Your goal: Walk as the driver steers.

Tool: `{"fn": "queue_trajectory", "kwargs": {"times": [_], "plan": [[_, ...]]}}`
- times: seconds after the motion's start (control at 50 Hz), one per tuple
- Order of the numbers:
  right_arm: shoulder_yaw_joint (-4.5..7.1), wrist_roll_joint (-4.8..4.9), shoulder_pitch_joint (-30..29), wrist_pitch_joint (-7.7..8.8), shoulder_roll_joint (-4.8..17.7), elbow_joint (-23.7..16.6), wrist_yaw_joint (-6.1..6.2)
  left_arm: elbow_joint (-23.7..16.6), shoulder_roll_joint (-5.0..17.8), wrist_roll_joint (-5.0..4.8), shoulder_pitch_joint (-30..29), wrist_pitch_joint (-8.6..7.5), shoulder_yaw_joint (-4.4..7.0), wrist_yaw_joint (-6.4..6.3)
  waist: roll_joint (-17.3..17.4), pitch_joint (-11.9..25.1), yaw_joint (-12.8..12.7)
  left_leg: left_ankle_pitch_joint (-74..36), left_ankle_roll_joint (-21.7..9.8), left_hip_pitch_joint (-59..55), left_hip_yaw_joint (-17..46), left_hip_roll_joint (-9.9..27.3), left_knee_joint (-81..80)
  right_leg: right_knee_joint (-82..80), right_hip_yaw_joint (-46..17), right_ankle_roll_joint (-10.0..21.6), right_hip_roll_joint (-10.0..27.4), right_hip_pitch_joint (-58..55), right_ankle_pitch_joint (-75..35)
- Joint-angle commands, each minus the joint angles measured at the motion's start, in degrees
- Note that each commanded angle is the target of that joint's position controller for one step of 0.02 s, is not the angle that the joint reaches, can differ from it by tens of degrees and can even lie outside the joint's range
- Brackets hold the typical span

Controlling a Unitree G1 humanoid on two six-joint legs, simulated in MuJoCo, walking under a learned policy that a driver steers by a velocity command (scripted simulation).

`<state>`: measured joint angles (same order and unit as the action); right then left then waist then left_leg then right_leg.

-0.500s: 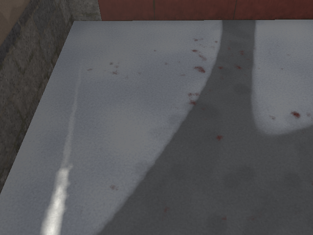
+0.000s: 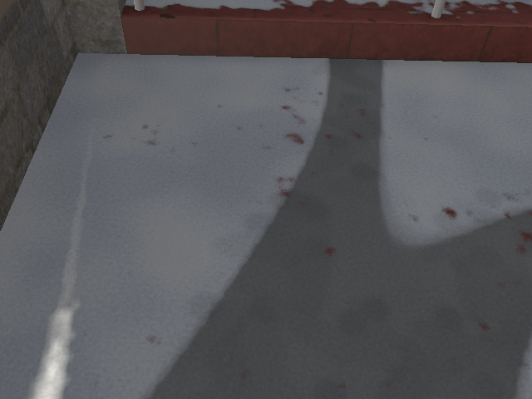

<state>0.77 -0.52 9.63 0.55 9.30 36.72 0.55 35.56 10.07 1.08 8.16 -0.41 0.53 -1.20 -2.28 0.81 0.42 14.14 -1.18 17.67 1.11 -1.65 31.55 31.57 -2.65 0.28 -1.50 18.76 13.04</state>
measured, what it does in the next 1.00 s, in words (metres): steps to the right, turning left: right foot, then left foot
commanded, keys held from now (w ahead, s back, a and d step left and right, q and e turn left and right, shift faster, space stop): s+q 0.40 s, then q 0.30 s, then no key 0.30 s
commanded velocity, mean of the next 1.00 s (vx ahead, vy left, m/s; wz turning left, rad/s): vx -0.10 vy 0.00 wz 0.43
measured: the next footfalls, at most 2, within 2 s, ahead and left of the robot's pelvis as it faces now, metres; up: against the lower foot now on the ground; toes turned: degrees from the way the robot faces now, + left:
right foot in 0.32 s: +0.02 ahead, -0.16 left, +0.00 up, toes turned +13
left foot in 0.86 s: -0.03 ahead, +0.02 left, +0.00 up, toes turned +31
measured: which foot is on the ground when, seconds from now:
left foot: down 0.00-0.32, up 0.34-0.84, down 0.86-1.00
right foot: down 0.00-0.04, up 0.06-0.30, down 0.32-0.88, up 0.90-1.00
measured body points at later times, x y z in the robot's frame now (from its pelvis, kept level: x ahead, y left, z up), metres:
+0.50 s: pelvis -0.04 -0.09 +0.01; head +0.01 -0.11 +0.46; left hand +0.04 +0.19 -0.07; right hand +0.19 -0.31 -0.10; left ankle -0.07 +0.05 -0.63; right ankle -0.02 -0.17 -0.73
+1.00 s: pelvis -0.09 -0.10 -0.02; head -0.08 -0.08 +0.43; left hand -0.13 +0.18 -0.14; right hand +0.18 -0.22 -0.10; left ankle -0.07 +0.00 -0.73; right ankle -0.05 -0.24 -0.59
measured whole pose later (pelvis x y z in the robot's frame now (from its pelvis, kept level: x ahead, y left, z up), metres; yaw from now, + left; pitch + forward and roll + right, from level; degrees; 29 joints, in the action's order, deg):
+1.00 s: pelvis -0.09 -0.10 -0.02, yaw +28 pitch +3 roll +1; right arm -0.3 -1.5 9.9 3.7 12.1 33.9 -2.0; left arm 42.4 16.5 1.8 15.7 -1.9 1.3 -1.4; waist -3.6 0.6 0.1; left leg 16.6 -3.8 29.0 -4.6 -3.2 39.6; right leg 89.6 -7.7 -5.2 -4.2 42.7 19.1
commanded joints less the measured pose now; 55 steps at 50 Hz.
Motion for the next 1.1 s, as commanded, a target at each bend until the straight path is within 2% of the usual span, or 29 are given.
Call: {"fn": "queue_trajectory", "kwargs": {"times": [0.02, 0.04, 0.06, 0.1, 0.14, 0.18, 0.24, 0.28, 0.3, 0.32, 0.34, 0.36, 0.38, 0.4, 0.42, 0.48, 0.52, 0.62, 0.7, 0.74, 0.76, 0.86, 0.88, 0.9, 0.92, 0.94, 0.96, 1.0, 1.1], "plan": [[3.07, 0.35, -4.2, 0.70, 10.0, -6.1, 0.56, -4.7, 5.9, -0.26, -3.5, -1.38, 2.75, -0.70, 10.3, 1.4, -0.7, -5.0, -8.3, -0.8, 16.1, 10.0, -9.9, 1.3, 1.0, 0.3, 0.7, 1.8, 1.9], [3.39, 0.47, -4.1, 0.49, 10.5, -6.8, 0.64, -4.5, 5.9, -0.31, -3.3, -1.35, 2.97, -0.72, 10.1, 2.1, -0.4, -10.3, -9.1, -1.4, 16.9, 10.2, -8.3, 2.6, 1.3, 0.2, 0.6, 2.5, 0.7], [3.84, -2.30, -0.1, 4.62, 12.2, -5.6, -0.82, -6.8, 9.6, 0.49, -4.5, -3.84, 3.70, 0.07, 6.5, 2.6, 1.7, -6.5, -16.7, -0.1, 24.7, 14.9, -12.2, 9.1, 3.3, 1.3, -2.8, 7.5, 7.1], [4.25, -2.61, 4.4, 7.86, 11.8, -3.7, -0.46, -7.2, 9.0, 0.97, -6.0, -5.19, 3.53, -0.84, 14.5, 5.4, 5.4, -15.2, -22.2, -4.4, 32.4, 21.6, -14.2, 36.8, -4.0, -0.3, -2.7, 16.9, 23.1], [3.47, -3.12, 1.1, 8.47, 9.3, -3.2, 0.00, -7.4, 9.3, 0.59, -5.3, -4.29, 2.80, -2.69, 5.1, 8.6, 2.3, -25.7, -17.9, -5.2, 26.9, 20.3, -9.0, 53.4, -8.4, -2.7, -0.6, 21.0, 20.8], [1.51, -1.86, -5.0, 7.62, 6.4, -3.8, 0.46, -7.6, 8.0, 1.88, -3.7, -2.26, 1.41, -2.94, 2.9, 8.9, -1.3, -26.5, -13.9, -1.3, 19.5, 14.8, -8.4, 45.1, -5.4, -3.9, 0.6, 15.7, 16.8], [2.63, -0.65, -7.0, 6.60, 11.8, -3.9, 1.26, -6.0, 5.2, 2.45, -0.1, 0.06, 0.54, 0.54, 9.5, 7.3, -1.5, -23.9, -9.9, -1.7, 17.4, 8.4, -10.1, 12.9, 0.2, -4.4, -0.5, 6.8, 22.5], [3.30, -1.61, -8.0, 4.15, 15.6, -3.6, 0.11, -2.4, 6.3, -0.79, 5.9, -0.78, 1.29, 3.95, 9.2, 8.1, -1.7, -21.6, -10.4, -3.0, 19.5, 7.6, -9.1, -12.1, 5.8, -3.1, -3.9, -1.3, 3.6], [2.81, -3.08, -4.0, 3.24, 14.7, -1.7, -1.07, -1.4, 9.1, -0.88, 6.5, -1.68, 2.62, 4.53, 8.8, 10.0, -0.4, -16.5, -8.5, 1.3, 21.8, 7.0, -6.8, -13.6, 2.3, -0.8, -2.3, -10.6, -6.0], [1.36, -2.58, 1.3, 3.15, 10.2, 0.5, -1.61, -3.2, 12.5, 0.17, 5.3, -3.05, 3.93, 3.90, 3.5, 11.2, -0.1, -6.7, -3.7, 8.2, 17.2, 2.9, -0.1, -8.9, 0.1, 5.5, 4.0, -17.5, -16.5], [-0.13, -1.60, -0.9, 4.15, 5.1, -5.1, -1.58, -4.8, 21.8, 2.48, 4.4, -4.26, 6.30, 1.78, -16.0, 9.6, -0.8, 13.7, 4.7, 28.6, 5.6, -7.0, 11.0, -9.9, -22.9, 26.3, 22.4, -21.4, -42.2], [0.53, -1.86, -3.7, 4.63, 9.3, -4.0, -1.45, -5.0, 18.6, 4.20, 7.3, -5.84, 5.30, 0.39, -5.6, 10.5, -5.0, 22.2, 9.6, 28.3, 7.9, -4.0, 35.0, -11.8, -27.6, 30.5, 29.0, -17.6, -47.4], [1.16, -1.48, -1.0, 5.19, 10.6, -2.9, -0.35, -6.0, 15.1, 3.27, 1.2, -6.53, 3.96, 0.19, 1.0, 9.1, 0.0, 18.8, 10.2, 27.1, 8.4, -3.0, 46.4, -10.7, -19.5, 23.9, 25.0, -11.7, -44.2], [2.18, -1.52, 0.8, 5.18, 13.3, -2.1, 1.29, -8.7, 10.4, 2.22, -6.6, -6.54, 2.21, 1.10, -1.0, 9.4, 3.4, 15.1, 11.2, 24.5, 8.2, -3.5, 56.0, -9.9, -12.5, 18.0, 19.2, -7.1, -41.4], [5.22, 0.40, 3.1, 0.94, 13.7, -0.8, 0.76, -7.2, 9.2, -2.45, -6.2, -3.39, 2.46, -1.04, 6.6, 7.1, 6.8, 9.2, 6.1, 26.0, 6.2, 0.7, 44.9, -5.1, -6.9, 9.8, 17.4, -13.7, -48.8], [3.36, 1.30, -3.0, -4.05, 8.1, -2.2, -1.33, -5.5, 9.2, -0.87, 4.8, 0.35, 2.51, -2.88, -3.0, 5.3, -1.2, 8.7, 6.1, 28.5, 0.2, -2.0, 36.6, -6.1, -1.6, 9.4, 11.1, -20.3, -36.5], [3.65, 0.38, -6.3, -4.83, 8.6, -3.8, -1.44, -6.6, 8.8, 0.29, 7.2, 1.59, 2.73, -3.50, -8.5, 3.1, -3.7, 8.7, 7.0, 30.2, 0.2, -2.6, 36.1, -6.9, -3.9, 12.8, 13.9, -20.0, -23.7], [4.64, -1.15, -8.1, -5.24, 9.8, -6.0, 0.43, -8.8, 8.4, 1.27, 6.6, 2.97, 2.30, -5.75, -5.8, 1.1, -3.7, 6.7, 7.2, 30.6, 1.7, -2.1, 41.9, -10.5, -10.3, 16.2, 20.1, -12.9, 2.2], [3.93, -1.59, -5.7, -5.48, 7.7, -7.8, -0.18, -7.9, 8.9, 2.14, 6.0, 1.33, 1.94, -5.27, -3.8, -0.5, -1.9, 4.7, 5.9, 27.5, -0.8, 0.0, 34.7, -11.3, -7.5, 14.5, 18.9, -9.5, 9.9], [3.13, -0.79, -5.2, -5.01, 6.2, -8.7, -0.58, -6.7, 9.5, 1.85, 6.5, 0.99, 2.36, -4.81, -4.5, 0.7, -2.7, 8.2, 4.4, 22.6, -1.7, 0.4, 25.3, -10.8, -6.0, 13.1, 17.5, -9.6, 10.9], [1.14, 2.94, -6.7, -3.69, 4.6, -10.3, 0.08, -5.6, 12.5, -0.89, 3.7, 2.60, 3.36, -5.56, -6.2, 0.5, -3.1, 10.4, 4.8, 21.1, -1.1, 3.4, 20.0, -10.4, -5.3, 13.8, 18.5, -8.9, 8.2], [2.36, 2.17, 7.3, -3.39, 7.3, -2.9, -1.02, 0.4, 9.0, -1.63, 7.4, 3.22, 2.43, -2.82, 1.5, 3.4, -0.8, -2.5, -0.5, -13.3, -8.7, -1.5, -4.9, 3.0, 3.9, 8.6, 11.8, 9.7, 23.2], [3.71, -0.42, 9.4, -3.00, 13.9, -4.5, -0.07, -2.2, 6.2, -1.40, 2.6, 2.55, 1.06, -2.15, 15.3, 4.3, 2.9, 7.6, -6.8, -16.5, 10.0, 11.0, -5.0, 13.6, 9.7, 1.5, 4.8, 21.7, 21.1], [5.61, -2.20, 7.0, 3.17, 18.5, -6.3, -1.21, -1.0, 6.0, 3.01, 4.3, 0.13, -0.08, 0.95, 22.7, -0.1, 6.6, 23.6, -19.4, -4.8, 29.9, 19.9, -11.4, 39.8, -2.1, -2.7, 2.1, 30.1, 22.1], [4.36, -2.65, 4.2, 5.84, 15.7, -6.9, -2.08, 0.4, 9.5, 1.86, 3.2, -2.14, 1.51, 1.32, 11.8, -0.8, 4.9, 25.0, -17.6, -1.5, 33.4, 21.0, -14.6, 55.4, -11.1, -3.1, -2.5, 34.4, 15.1], [2.70, -2.80, -1.7, 6.44, 14.2, -8.2, -3.05, 0.9, 14.3, 0.35, 4.3, -3.46, 3.30, 0.06, 8.0, 0.7, 1.3, 24.3, -14.1, 1.8, 31.7, 19.6, -14.6, 66.5, -11.9, -5.2, -3.9, 38.0, 7.6], [1.10, -1.17, -7.9, 6.39, 11.8, -10.2, -3.60, 3.4, 15.5, 0.31, 7.4, -3.80, 3.84, -0.99, 7.4, 2.1, -1.6, 24.6, -11.2, 3.3, 27.4, 16.9, -15.0, 68.7, -11.2, -6.0, -3.9, 38.2, 3.7], [-1.14, -0.61, -14.9, 4.85, 6.9, -10.9, -2.00, 5.3, 15.0, 1.27, 13.9, -3.06, 2.81, 0.58, 3.6, 7.9, -5.9, 20.2, -10.1, 6.3, 19.6, 14.1, -12.8, 68.0, -7.3, -9.1, -0.2, 33.2, 2.9], [1.00, -0.10, -2.3, 6.17, 11.5, -4.9, 0.03, 7.7, 13.9, 2.88, 17.4, -3.50, 3.22, 2.46, 7.2, 5.8, -1.7, 17.3, -8.9, 5.2, 11.7, 13.8, -13.9, 56.9, -1.8, -9.7, 0.6, 25.3, 9.2]]}}
Over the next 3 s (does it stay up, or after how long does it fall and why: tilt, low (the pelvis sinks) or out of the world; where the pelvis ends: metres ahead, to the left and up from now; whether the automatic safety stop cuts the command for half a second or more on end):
stays up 0.62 0.14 0.00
